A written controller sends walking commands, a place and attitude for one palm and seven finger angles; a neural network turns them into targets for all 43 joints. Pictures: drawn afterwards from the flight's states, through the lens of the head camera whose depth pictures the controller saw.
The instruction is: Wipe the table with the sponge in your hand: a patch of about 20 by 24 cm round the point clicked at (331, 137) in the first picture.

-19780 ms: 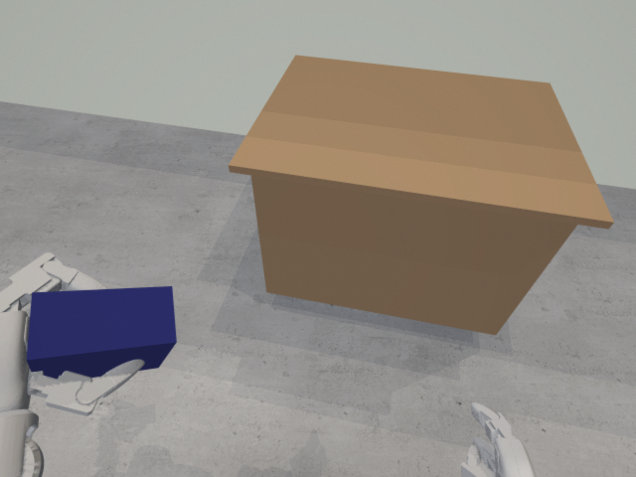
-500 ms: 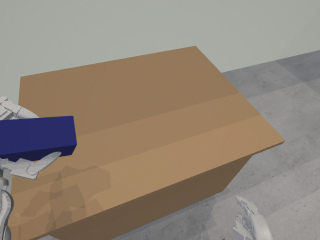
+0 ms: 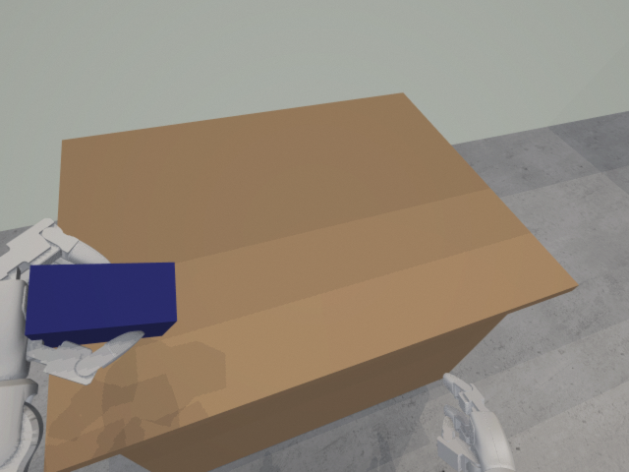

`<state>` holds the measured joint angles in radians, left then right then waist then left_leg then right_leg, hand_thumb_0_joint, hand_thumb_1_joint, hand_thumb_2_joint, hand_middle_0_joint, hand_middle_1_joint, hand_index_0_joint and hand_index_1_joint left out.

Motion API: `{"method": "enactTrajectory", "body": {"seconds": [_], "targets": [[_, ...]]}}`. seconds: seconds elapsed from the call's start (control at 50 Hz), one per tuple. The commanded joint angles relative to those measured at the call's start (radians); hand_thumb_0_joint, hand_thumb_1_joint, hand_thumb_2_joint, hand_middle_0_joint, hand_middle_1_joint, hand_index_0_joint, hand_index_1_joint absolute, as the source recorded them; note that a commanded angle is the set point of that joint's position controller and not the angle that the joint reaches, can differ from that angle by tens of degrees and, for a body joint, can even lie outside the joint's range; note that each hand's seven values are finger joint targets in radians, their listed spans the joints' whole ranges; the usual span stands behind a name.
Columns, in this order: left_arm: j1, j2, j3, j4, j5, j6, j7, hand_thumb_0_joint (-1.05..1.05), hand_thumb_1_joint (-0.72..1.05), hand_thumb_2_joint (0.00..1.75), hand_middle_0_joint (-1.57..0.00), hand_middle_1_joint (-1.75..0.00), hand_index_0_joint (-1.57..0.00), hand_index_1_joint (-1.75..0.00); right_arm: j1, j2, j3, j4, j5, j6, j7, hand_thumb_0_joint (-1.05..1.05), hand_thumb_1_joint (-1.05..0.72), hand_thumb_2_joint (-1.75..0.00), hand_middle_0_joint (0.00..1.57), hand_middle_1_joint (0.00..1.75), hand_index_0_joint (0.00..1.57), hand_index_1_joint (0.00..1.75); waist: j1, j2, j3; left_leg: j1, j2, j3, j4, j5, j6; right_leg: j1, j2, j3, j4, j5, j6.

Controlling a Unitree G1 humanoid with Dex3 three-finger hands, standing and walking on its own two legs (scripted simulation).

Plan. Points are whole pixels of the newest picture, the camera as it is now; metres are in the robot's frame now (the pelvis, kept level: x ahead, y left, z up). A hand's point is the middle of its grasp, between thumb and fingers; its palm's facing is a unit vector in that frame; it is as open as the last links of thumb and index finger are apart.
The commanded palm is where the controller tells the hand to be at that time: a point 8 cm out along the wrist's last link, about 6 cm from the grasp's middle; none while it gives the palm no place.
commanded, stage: come to a stop and stand still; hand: left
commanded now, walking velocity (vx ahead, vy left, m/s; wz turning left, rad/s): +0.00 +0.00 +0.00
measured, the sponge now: (127, 305) +0.23 +0.22 +0.13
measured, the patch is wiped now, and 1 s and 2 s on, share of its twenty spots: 0.00 0.00 0.00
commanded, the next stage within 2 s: look again from close up in 0.10 s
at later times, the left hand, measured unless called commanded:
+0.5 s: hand (92, 299) +0.23 +0.24 +0.15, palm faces +0.35 -0.85 -0.38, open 9.7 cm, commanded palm +0.17 +0.28 +0.17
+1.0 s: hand (138, 293) +0.24 +0.20 +0.16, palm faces +0.33 -0.87 -0.37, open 9.7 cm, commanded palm +0.18 +0.24 +0.17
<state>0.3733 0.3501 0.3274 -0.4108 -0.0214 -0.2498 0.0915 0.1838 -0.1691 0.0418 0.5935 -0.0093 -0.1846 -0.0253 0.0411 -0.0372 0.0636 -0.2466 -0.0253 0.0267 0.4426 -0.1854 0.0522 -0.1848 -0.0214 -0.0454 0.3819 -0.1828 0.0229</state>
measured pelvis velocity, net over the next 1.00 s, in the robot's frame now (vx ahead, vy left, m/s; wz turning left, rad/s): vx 0.01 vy -0.04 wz -0.03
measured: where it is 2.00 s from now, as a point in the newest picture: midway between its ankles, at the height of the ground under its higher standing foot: outside the picture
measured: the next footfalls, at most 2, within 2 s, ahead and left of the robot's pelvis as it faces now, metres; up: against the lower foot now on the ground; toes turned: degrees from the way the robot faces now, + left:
none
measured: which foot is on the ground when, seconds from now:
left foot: down 0.00-1.00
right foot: down 0.00-1.00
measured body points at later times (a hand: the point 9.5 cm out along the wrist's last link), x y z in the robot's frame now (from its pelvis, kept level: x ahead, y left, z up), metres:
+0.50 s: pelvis +0.00 +0.00 +0.00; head +0.03 +0.02 +0.45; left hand +0.20 +0.28 +0.17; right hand +0.18 -0.23 -0.07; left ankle +0.03 +0.08 -0.74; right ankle +0.01 -0.14 -0.74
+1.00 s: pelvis +0.01 -0.04 +0.00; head +0.03 -0.02 +0.45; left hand +0.21 +0.25 +0.18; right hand +0.19 -0.26 -0.07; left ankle +0.03 +0.08 -0.74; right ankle +0.01 -0.14 -0.74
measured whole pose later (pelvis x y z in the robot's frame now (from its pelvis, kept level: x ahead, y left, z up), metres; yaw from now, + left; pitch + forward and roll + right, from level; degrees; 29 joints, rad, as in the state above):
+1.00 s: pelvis +0.01 -0.04 +0.00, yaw -1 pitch +0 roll -1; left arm 0.42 0.37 0.35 -0.47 -0.06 -0.18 0.08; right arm 0.19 -0.18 0.02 0.57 0.00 -0.13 -0.03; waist 0.02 -0.03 0.05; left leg -0.25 0.03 0.03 0.44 -0.20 0.00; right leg -0.20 0.04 -0.04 0.39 -0.19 -0.03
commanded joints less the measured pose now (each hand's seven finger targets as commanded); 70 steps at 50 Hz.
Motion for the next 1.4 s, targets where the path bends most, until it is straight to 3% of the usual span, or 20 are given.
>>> {"method": "enactTrajectory", "body": {"seconds": [0.0, 0.02, 0.2, 0.22, 0.3, 0.32, 0.4, 0.42, 0.5, 0.52, 0.6, 0.62, 0.68, 0.7, 0.72, 0.8, 0.82, 0.9, 0.96, 1.38], "targets": [[-0.071, 0.206, 0.151, -0.253, -0.015, -0.064, 0.021, 0.0, 0.1, 1.3, -1.2, -1.6, -1.2, -1.6, -0.069, -0.146, -0.061, -0.161, 0.012, -0.043, -0.014, 0.0, -0.9, -0.9, 0.2, 0.3, 0.2, 0.3, -0.017, 0.128, -0.158, 0.005, 0.106, -0.131, -0.142, -0.013, -0.049, 0.08, -0.022, 0.062, -0.029, 0.062, -0.039], [-0.059, 0.171, 0.122, -0.241, -0.023, -0.068, 0.013, 0.0, 0.1, 1.3, -1.2, -1.6, -1.2, -1.6, -0.056, -0.149, -0.059, -0.16, 0.006, -0.037, -0.013, 0.0, -0.9, -0.9, 0.2, 0.3, 0.2, 0.3, -0.016, 0.118, -0.159, -0.005, 0.105, -0.128, -0.143, -0.013, -0.044, 0.082, -0.017, 0.049, -0.033, 0.057, -0.035], [-0.029, 0.196, 0.142, -0.289, -0.02, -0.051, 0.021, 0.0, 0.1, 1.3, -1.2, -1.6, -1.2, -1.6, -0.066, -0.157, -0.068, -0.163, 0.016, -0.03, -0.02, 0.0, -0.9, -0.9, 0.2, 0.3, 0.2, 0.3, -0.019, 0.126, -0.201, 0.072, 0.107, -0.111, -0.101, 0.17, -0.066, 0.085, -0.026, 0.053, -0.019, 0.157, -0.037], [-0.021, 0.162, 0.109, -0.258, -0.027, -0.054, 0.013, 0.0, 0.1, 1.3, -1.2, -1.6, -1.2, -1.6, -0.055, -0.16, -0.063, -0.16, 0.009, -0.023, -0.019, 0.0, -0.9, -0.9, 0.2, 0.3, 0.2, 0.3, -0.018, 0.119, -0.182, 0.05, 0.108, -0.115, -0.115, 0.14, -0.06, 0.074, -0.021, 0.04, -0.029, 0.127, -0.034], [-0.04, 0.195, 0.137, -0.275, -0.018, -0.047, 0.024, 0.0, 0.1, 1.3, -1.2, -1.6, -1.2, -1.6, -0.073, -0.158, -0.068, -0.163, 0.018, -0.023, -0.025, 0.0, -0.9, -0.9, 0.2, 0.3, 0.2, 0.3, -0.021, 0.122, -0.166, 0.046, 0.108, -0.112, -0.12, 0.073, -0.061, 0.064, -0.027, 0.059, -0.032, 0.104, -0.037], [-0.028, 0.161, 0.107, -0.249, -0.023, -0.051, 0.017, 0.0, 0.1, 1.3, -1.2, -1.6, -1.2, -1.6, -0.061, -0.162, -0.065, -0.16, 0.01, -0.017, -0.024, 0.0, -0.9, -0.9, 0.2, 0.3, 0.2, 0.3, -0.02, 0.112, -0.156, 0.025, 0.109, -0.115, -0.13, 0.029, -0.051, 0.062, -0.022, 0.048, -0.044, 0.075, -0.034], [-0.036, 0.196, 0.139, -0.275, -0.014, -0.048, 0.026, 0.0, 0.1, 1.3, -1.2, -1.6, -1.2, -1.6, -0.072, -0.161, -0.07, -0.162, 0.017, -0.022, -0.026, 0.0, -0.9, -0.9, 0.2, 0.3, 0.2, 0.3, -0.021, 0.123, -0.153, 0.017, 0.105, -0.117, -0.135, -0.015, -0.052, 0.062, -0.025, 0.064, -0.044, 0.057, -0.039], [-0.021, 0.165, 0.111, -0.247, -0.02, -0.051, 0.02, 0.0, 0.1, 1.3, -1.2, -1.6, -1.2, -1.6, -0.064, -0.161, -0.064, -0.161, 0.01, -0.017, -0.025, 0.0, -0.9, -0.9, 0.2, 0.3, 0.2, 0.3, -0.019, 0.115, -0.144, 0.0, 0.104, -0.117, -0.141, -0.035, -0.043, 0.06, -0.021, 0.053, -0.055, 0.044, -0.035], [-0.022, 0.2, 0.146, -0.274, -0.016, -0.045, 0.027, 0.0, 0.1, 1.3, -1.2, -1.6, -1.2, -1.6, -0.072, -0.162, -0.071, -0.161, 0.016, -0.023, -0.028, 0.0, -0.9, -0.9, 0.2, 0.3, 0.2, 0.3, -0.021, 0.11, -0.165, 0.028, 0.099, -0.109, -0.118, -0.001, -0.046, 0.06, -0.029, 0.077, -0.054, 0.076, -0.04], [-0.006, 0.166, 0.118, -0.246, -0.023, -0.046, 0.02, 0.0, 0.1, 1.3, -1.2, -1.6, -1.2, -1.6, -0.06, -0.162, -0.066, -0.158, 0.009, -0.018, -0.026, 0.0, -0.9, -0.9, 0.2, 0.3, 0.2, 0.3, -0.019, 0.098, -0.165, 0.018, 0.098, -0.109, -0.12, 0.004, -0.041, 0.064, -0.026, 0.063, -0.061, 0.076, -0.037], [-0.007, 0.201, 0.146, -0.271, -0.021, -0.035, 0.025, 0.0, 0.1, 1.3, -1.2, -1.6, -1.2, -1.6, -0.074, -0.16, -0.071, -0.159, 0.018, -0.021, -0.029, 0.0, -0.9, -0.9, 0.2, 0.3, 0.2, 0.3, -0.021, 0.094, -0.18, 0.058, 0.098, -0.101, -0.1, 0.057, -0.044, 0.051, -0.034, 0.082, -0.057, 0.115, -0.04], [-0.002, 0.165, 0.116, -0.249, -0.029, -0.038, 0.018, 0.0, 0.1, 1.3, -1.2, -1.6, -1.2, -1.6, -0.057, -0.161, -0.066, -0.15, 0.01, -0.016, -0.028, 0.0, -0.9, -0.9, 0.2, 0.3, 0.2, 0.3, -0.022, 0.087, -0.182, 0.052, 0.101, -0.104, -0.11, 0.065, -0.044, 0.053, -0.024, 0.062, -0.059, 0.108, -0.037], [-0.024, 0.181, 0.125, -0.266, -0.032, -0.031, 0.016, 0.0, 0.1, 1.3, -1.2, -1.6, -1.2, -1.6, -0.054, -0.161, -0.076, -0.158, 0.015, -0.014, -0.029, 0.0, -0.9, -0.9, 0.2, 0.3, 0.2, 0.3, -0.023, 0.095, -0.187, 0.072, 0.122, -0.113, -0.114, 0.113, -0.051, 0.055, -0.017, 0.061, -0.041, 0.121, -0.034], [-0.032, 0.208, 0.151, -0.272, -0.029, -0.025, 0.019, 0.0, 0.1, 1.3, -1.2, -1.6, -1.2, -1.6, -0.075, -0.155, -0.071, -0.159, 0.018, -0.014, -0.029, 0.0, -0.9, -0.9, 0.2, 0.3, 0.2, 0.3, -0.022, 0.107, -0.181, 0.08, 0.124, -0.107, -0.124, 0.111, -0.057, 0.043, -0.01, 0.057, -0.037, 0.11, -0.031], [-0.023, 0.169, 0.116, -0.245, -0.038, -0.024, 0.011, 0.0, 0.1, 1.3, -1.2, -1.6, -1.2, -1.6, -0.064, -0.153, -0.066, -0.158, 0.014, -0.008, -0.027, 0.0, -0.9, -0.9, 0.2, 0.3, 0.2, 0.3, -0.022, 0.103, -0.168, 0.062, 0.13, -0.107, -0.134, 0.084, -0.051, 0.037, -0.005, 0.046, -0.046, 0.088, -0.028], [-0.047, 0.197, 0.139, -0.273, -0.035, -0.011, 0.013, 0.0, 0.1, 1.3, -1.2, -1.6, -1.2, -1.6, -0.076, -0.152, -0.075, -0.167, 0.021, -0.003, -0.021, 0.0, -0.9, -0.9, 0.2, 0.3, 0.2, 0.3, -0.025, 0.116, -0.168, 0.076, 0.144, -0.096, -0.124, 0.056, -0.05, 0.019, -0.005, 0.06, -0.04, 0.081, -0.03], [-0.038, 0.163, 0.109, -0.259, -0.041, -0.011, 0.006, 0.0, 0.1, 1.3, -1.2, -1.6, -1.2, -1.6, -0.063, -0.154, -0.073, -0.167, 0.016, 0.002, -0.019, 0.0, -0.9, -0.9, 0.2, 0.3, 0.2, 0.3, -0.025, 0.113, -0.165, 0.061, 0.145, -0.098, -0.127, 0.049, -0.045, 0.019, 0.003, 0.049, -0.043, 0.077, -0.029], [-0.038, 0.209, 0.148, -0.301, -0.041, 0.0, 0.01, 0.0, 0.1, 1.3, -1.2, -1.6, -1.2, -1.6, -0.076, -0.151, -0.08, -0.177, 0.02, 0.004, -0.016, 0.0, -0.9, -0.9, 0.2, 0.3, 0.2, 0.3, -0.026, 0.128, -0.178, 0.07, 0.154, -0.092, -0.101, 0.065, -0.044, 0.015, -0.002, 0.064, -0.032, 0.09, -0.033], [-0.02, 0.196, 0.138, -0.29, -0.051, 0.005, 0.003, 0.0, 0.1, 1.3, -1.2, -1.6, -1.2, -1.6, -0.061, -0.155, -0.088, -0.186, 0.016, 0.009, -0.017, 0.0, -0.9, -0.9, 0.2, 0.3, 0.2, 0.3, -0.026, 0.128, -0.172, 0.05, 0.161, -0.093, -0.08, 0.062, -0.035, 0.011, -0.007, 0.07, -0.035, 0.095, -0.035], [0.049, 0.223, 0.171, -0.329, -0.087, 0.052, -0.003, 0.0, 0.1, 1.3, -1.2, -1.6, -1.2, -1.6, -0.046, -0.16, -0.103, -0.185, 0.023, 0.036, -0.032, 0.0, -0.9, -0.9, 0.2, 0.3, 0.2, 0.3, -0.042, 0.039, -0.191, 0.05, 0.125, -0.038, 0.102, 0.065, -0.032, -0.05, -0.062, 0.137, -0.022, 0.167, -0.069]]}}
